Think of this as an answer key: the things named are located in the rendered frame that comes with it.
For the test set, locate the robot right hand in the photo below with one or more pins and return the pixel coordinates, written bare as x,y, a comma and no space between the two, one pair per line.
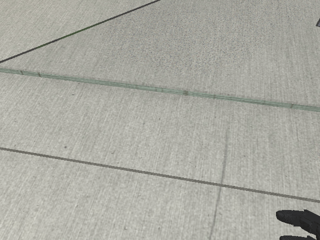
306,219

